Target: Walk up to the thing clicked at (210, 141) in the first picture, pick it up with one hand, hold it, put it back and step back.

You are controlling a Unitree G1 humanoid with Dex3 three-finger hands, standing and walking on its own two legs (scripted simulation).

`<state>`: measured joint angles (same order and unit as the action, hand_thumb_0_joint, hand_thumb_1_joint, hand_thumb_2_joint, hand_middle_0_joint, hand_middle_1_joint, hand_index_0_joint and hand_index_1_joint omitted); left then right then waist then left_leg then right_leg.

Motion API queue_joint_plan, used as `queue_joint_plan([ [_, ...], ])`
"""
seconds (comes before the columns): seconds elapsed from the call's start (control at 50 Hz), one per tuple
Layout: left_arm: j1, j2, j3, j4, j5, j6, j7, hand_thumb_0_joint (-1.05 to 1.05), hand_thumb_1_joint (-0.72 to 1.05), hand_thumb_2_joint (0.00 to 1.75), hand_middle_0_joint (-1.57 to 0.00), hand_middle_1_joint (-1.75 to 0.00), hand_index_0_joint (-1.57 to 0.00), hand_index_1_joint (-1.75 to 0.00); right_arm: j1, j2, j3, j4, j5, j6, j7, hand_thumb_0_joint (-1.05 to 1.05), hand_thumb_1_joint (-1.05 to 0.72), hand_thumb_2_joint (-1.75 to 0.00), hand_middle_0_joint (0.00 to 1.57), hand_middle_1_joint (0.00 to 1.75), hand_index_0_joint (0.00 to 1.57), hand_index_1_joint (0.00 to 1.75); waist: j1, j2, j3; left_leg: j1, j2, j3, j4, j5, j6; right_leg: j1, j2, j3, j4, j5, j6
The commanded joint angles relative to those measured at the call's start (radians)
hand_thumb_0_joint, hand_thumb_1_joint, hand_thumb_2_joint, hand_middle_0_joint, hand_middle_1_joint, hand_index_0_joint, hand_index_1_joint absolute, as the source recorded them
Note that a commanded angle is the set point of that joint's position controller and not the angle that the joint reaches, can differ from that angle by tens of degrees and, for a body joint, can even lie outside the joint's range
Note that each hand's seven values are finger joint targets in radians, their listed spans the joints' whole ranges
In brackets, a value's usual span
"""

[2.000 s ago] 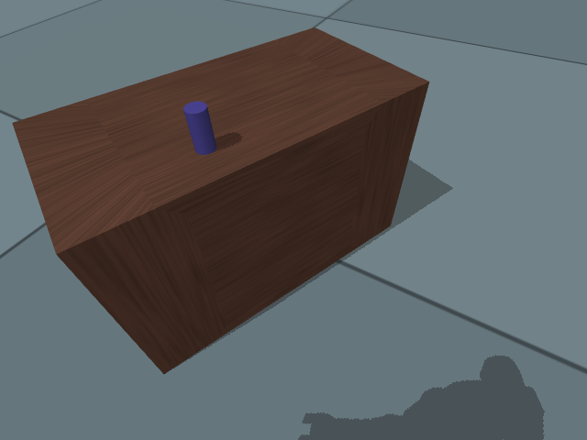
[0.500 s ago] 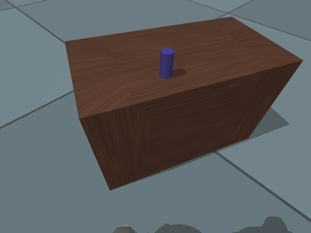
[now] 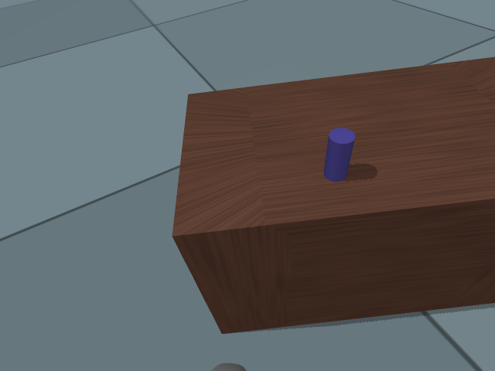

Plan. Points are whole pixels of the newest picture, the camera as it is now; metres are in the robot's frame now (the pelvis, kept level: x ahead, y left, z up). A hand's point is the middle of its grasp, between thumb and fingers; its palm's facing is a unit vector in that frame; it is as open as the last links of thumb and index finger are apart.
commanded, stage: walk up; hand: right
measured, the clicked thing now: (338, 155) +0.57 -0.14 +0.00
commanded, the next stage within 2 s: none
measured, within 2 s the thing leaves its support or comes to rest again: neither
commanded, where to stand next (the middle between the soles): +0.11 +0.02 m, yaw +9 degrees
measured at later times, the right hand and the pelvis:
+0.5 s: hand (398, 334) +0.23 -0.21 -0.13, palm faces -0.18 +0.90 -0.39, open 7.4 cm; pelvis +0.05 +0.01 -0.01, yaw +8 degrees
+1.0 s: hand out of the picture +0.14 -0.22 -0.16, palm faces -0.24 +0.89 -0.38, open 7.4 cm; pelvis +0.03 +0.02 -0.01, yaw +12 degrees
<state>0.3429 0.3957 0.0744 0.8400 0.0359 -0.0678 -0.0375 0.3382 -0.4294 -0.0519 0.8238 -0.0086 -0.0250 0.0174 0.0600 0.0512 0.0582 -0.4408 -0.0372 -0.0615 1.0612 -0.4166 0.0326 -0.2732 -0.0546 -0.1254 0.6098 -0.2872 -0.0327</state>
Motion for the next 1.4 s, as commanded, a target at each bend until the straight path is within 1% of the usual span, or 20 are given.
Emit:
queue_joint_plan([
  [0.0, 0.019, 0.259, 0.059, -0.075, -0.013, -0.046, 0.03, 0.0, 0.9, 0.9, -0.2, -0.3, -0.2, -0.3, 0.064, -0.144, -0.055, -0.064, 0.004, -0.016, 0.006, 0.0, -0.9, -0.9, 0.2, 0.3, 0.2, 0.3, -0.03, -0.195, 0.036, -0.122, 0.055, -0.022, -0.06, 0.08, -0.014, 0.105, -0.23, 0.24, -0.282, 0.339, -0.114],
  [0.08, 0.025, 0.248, 0.053, -0.091, -0.009, -0.03, 0.04, 0.0, 0.9, 0.9, -0.2, -0.3, -0.2, -0.3, -0.027, -0.094, -0.042, -0.099, 0.001, -0.002, 0.006, 0.0, -0.9, -0.9, 0.2, 0.3, 0.2, 0.3, -0.021, -0.233, -0.013, -0.069, 0.038, 0.047, -0.225, 0.136, -0.024, 0.166, -0.21, 0.092, -0.183, 0.718, -0.133],
  [0.18, -0.006, 0.259, 0.045, -0.11, -0.026, 0.007, 0.045, 0.0, 0.9, 0.9, -0.2, -0.3, -0.2, -0.3, -0.083, -0.105, -0.048, -0.104, -0.001, -0.005, -0.001, 0.0, -0.9, -0.9, 0.2, 0.3, 0.2, 0.3, -0.021, -0.181, -0.072, 0.094, 0.029, 0.121, -0.406, 0.231, -0.005, 0.125, -0.222, 0.054, -0.046, 0.647, -0.136],
  [0.24, -0.006, 0.217, 0.017, -0.121, -0.043, 0.018, 0.049, 0.0, 0.9, 0.9, -0.2, -0.3, -0.2, -0.3, 0.005, -0.19, -0.077, -0.077, -0.01, -0.011, -0.016, 0.0, -0.9, -0.9, 0.2, 0.3, 0.2, 0.3, -0.087, -0.027, -0.161, 0.349, 0.066, 0.026, -0.535, 0.499, 0.086, -0.002, -0.148, 0.002, 0.231, 0.446, -0.045],
  [0.28, 0.069, 0.147, 0.004, -0.118, -0.064, 0.041, 0.055, 0.0, 0.9, 0.9, -0.2, -0.3, -0.2, -0.3, -0.013, -0.275, -0.088, -0.119, -0.007, -0.016, -0.033, 0.0, -0.9, -0.9, 0.2, 0.3, 0.2, 0.3, -0.052, 0.161, -0.234, 0.46, 0.395, -0.427, -0.56, 0.899, 0.277, -0.22, 0.029, 0.049, 0.506, -0.348, 0.024],
  [0.3, 0.059, 0.196, 0.012, -0.088, -0.053, 0.059, 0.064, 0.0, 0.9, 0.9, -0.2, -0.3, -0.2, -0.3, -0.05, -0.27, -0.09, -0.11, 0.013, -0.01, -0.035, 0.0, -0.9, -0.9, 0.2, 0.3, 0.2, 0.3, -0.062, 0.15, -0.23, 0.382, 0.41, -0.438, -0.594, 0.714, 0.312, -0.163, -0.041, 0.126, 0.523, -0.379, 0.016],
  [0.36, 0.006, 0.213, 0.025, -0.052, -0.051, 0.072, 0.055, 0.0, 0.9, 0.9, -0.2, -0.3, -0.2, -0.3, -0.16, -0.21, -0.062, -0.127, 0.001, 0.01, -0.042, 0.0, -0.9, -0.9, 0.2, 0.3, 0.2, 0.3, -0.041, 0.089, -0.094, 0.126, 0.251, -0.208, -0.616, 0.469, 0.193, -0.121, -0.043, 0.144, 0.467, -0.295, 0.005],
  [0.56, 0.083, 0.182, 0.036, 0.032, -0.026, 0.025, 0.083, 0.0, 0.9, 0.9, -0.2, -0.3, -0.2, -0.3, -0.23, -0.197, -0.07, -0.15, -0.015, 0.06, -0.007, 0.0, -0.9, -0.9, 0.2, 0.3, 0.2, 0.3, -0.013, 0.071, -0.114, 0.001, 0.174, -0.188, -0.471, 0.213, 0.149, 0.112, 0.043, 0.046, -0.043, -0.031, 0.002],
  [0.6, 0.063, 0.316, 0.069, 0.002, 0.013, 0.005, 0.088, 0.0, 0.9, 0.9, -0.2, -0.3, -0.2, -0.3, -0.248, -0.092, -0.038, -0.171, 0.0, 0.059, -0.006, 0.0, -0.9, -0.9, 0.2, 0.3, 0.2, 0.3, 0.014, -0.27, -0.046, -0.238, -0.016, -0.061, -0.174, 0.016, 0.019, 0.125, -0.285, 0.539, -0.297, -0.181, -0.112],
  [0.62, -0.036, 0.4, 0.087, -0.03, 0.016, 0.011, 0.089, 0.0, 0.9, 0.9, -0.2, -0.3, -0.2, -0.3, -0.272, -0.144, -0.059, -0.161, -0.01, 0.065, -0.018, 0.0, -0.9, -0.9, 0.2, 0.3, 0.2, 0.3, 0.015, -0.303, 0.003, -0.175, -0.027, -0.095, -0.005, -0.175, -0.011, -0.077, -0.46, 0.704, -0.359, -0.167, -0.257],
  [0.64, -0.137, 0.386, 0.084, -0.057, 0.012, 0.009, 0.089, 0.0, 0.9, 0.9, -0.2, -0.3, -0.2, -0.3, -0.231, -0.187, -0.074, -0.133, -0.013, 0.068, -0.019, 0.0, -0.9, -0.9, 0.2, 0.3, 0.2, 0.3, -0.028, -0.28, 0.051, -0.134, 0.028, -0.142, 0.079, -0.14, -0.017, -0.138, -0.48, 0.695, -0.334, -0.103, -0.291],
  [0.7, -0.168, 0.256, 0.048, -0.052, -0.002, 0.0, 0.084, 0.0, 0.9, 0.9, -0.2, -0.3, -0.2, -0.3, -0.144, -0.157, -0.072, -0.055, 0.002, 0.051, -0.004, 0.0, -0.9, -0.9, 0.2, 0.3, 0.2, 0.3, -0.071, -0.172, 0.027, -0.085, -0.02, -0.078, 0.034, -0.046, -0.028, -0.036, -0.252, 0.293, -0.185, 0.251, -0.178],
  [0.84, -0.122, 0.266, 0.045, -0.046, -0.004, 0.039, 0.045, 0.0, 0.9, 0.9, -0.2, -0.3, -0.2, -0.3, -0.091, -0.124, -0.048, 0.019, -0.005, -0.003, -0.009, 0.0, -0.9, -0.9, 0.2, 0.3, 0.2, 0.3, -0.051, -0.264, -0.092, 0.19, -0.035, 0.139, -0.605, 0.114, -0.042, 0.059, -0.151, 0.144, 0.016, 0.116, -0.104],
  [0.9, -0.079, 0.114, -0.008, -0.05, -0.035, 0.065, 0.043, 0.0, 0.9, 0.9, -0.2, -0.3, -0.2, -0.3, -0.1, -0.269, -0.071, 0.012, -0.032, -0.033, -0.035, 0.0, -0.9, -0.9, 0.2, 0.3, 0.2, 0.3, -0.05, 0.098, -0.12, 0.389, 0.337, -0.502, -0.736, 0.06, 0.128, -0.311, 0.025, 0.113, 0.305, -0.272, 0.017],
  [0.94, -0.154, 0.249, 0.023, -0.02, -0.028, 0.063, 0.052, 0.0, 0.9, 0.9, -0.2, -0.3, -0.2, -0.3, -0.135, -0.308, -0.081, 0.027, -0.013, -0.025, -0.03, 0.0, -0.9, -0.9, 0.2, 0.3, 0.2, 0.3, -0.071, 0.063, -0.035, 0.16, 0.367, -0.492, -0.723, 0.011, 0.242, -0.188, -0.036, 0.196, 0.344, -0.332, 0.005],
  [1.08, -0.065, 0.183, 0.017, 0.091, -0.025, 0.043, 0.047, 0.0, 0.9, 0.9, -0.2, -0.3, -0.2, -0.3, -0.237, -0.182, -0.025, 0.039, 0.0, -0.012, -0.029, 0.0, -0.9, -0.9, 0.2, 0.3, 0.2, 0.3, -0.008, 0.101, -0.034, 0.035, 0.184, -0.119, -0.55, 0.172, 0.067, 0.118, 0.023, 0.104, -0.12, 0.012, -0.004],
  [1.12, -0.129, 0.257, 0.027, 0.079, -0.009, 0.033, 0.048, 0.0, 0.9, 0.9, -0.2, -0.3, -0.2, -0.3, -0.202, -0.116, -0.007, 0.045, 0.012, -0.004, -0.029, 0.0, -0.9, -0.9, 0.2, 0.3, 0.2, 0.3, -0.039, -0.084, -0.016, -0.028, 0.083, -0.042, -0.465, -0.008, -0.002, 0.093, -0.122, 0.367, -0.242, -0.09, -0.062],
  [1.18, -0.278, 0.245, 0.01, 0.058, -0.013, 0.044, 0.035, 0.0, 0.9, 0.9, -0.2, -0.3, -0.2, -0.3, -0.131, -0.15, -0.025, 0.124, 0.001, -0.004, -0.029, 0.0, -0.9, -0.9, 0.2, 0.3, 0.2, 0.3, -0.104, -0.129, 0.027, 0.255, 0.046, 0.019, -0.431, -0.05, -0.014, -0.212, -0.192, 0.389, -0.305, -0.349, -0.104],
  [1.24, -0.257, 0.188, -0.005, 0.093, -0.027, 0.04, 0.031, 0.0, 0.9, 0.9, -0.2, -0.3, -0.2, -0.3, -0.195, -0.157, -0.016, 0.131, 0.001, -0.024, -0.025, 0.0, -0.9, -0.9, 0.2, 0.3, 0.2, 0.3, -0.063, -0.073, -0.013, 0.191, 0.132, -0.114, -0.623, 0.067, 0.03, -0.068, -0.058, 0.226, -0.174, -0.095, -0.023],
  [1.38, -0.261, 0.186, -0.012, 0.154, -0.038, 0.035, 0.029, 0.0, 0.9, 0.9, -0.2, -0.3, -0.2, -0.3, -0.244, -0.163, 0.003, 0.174, -0.002, -0.037, -0.03, 0.0, -0.9, -0.9, 0.2, 0.3, 0.2, 0.3, -0.047, -0.037, -0.085, 0.195, 0.135, -0.071, -0.65, 0.266, 0.009, 0.099, -0.071, 0.209, -0.179, 0.152, -0.021],
])
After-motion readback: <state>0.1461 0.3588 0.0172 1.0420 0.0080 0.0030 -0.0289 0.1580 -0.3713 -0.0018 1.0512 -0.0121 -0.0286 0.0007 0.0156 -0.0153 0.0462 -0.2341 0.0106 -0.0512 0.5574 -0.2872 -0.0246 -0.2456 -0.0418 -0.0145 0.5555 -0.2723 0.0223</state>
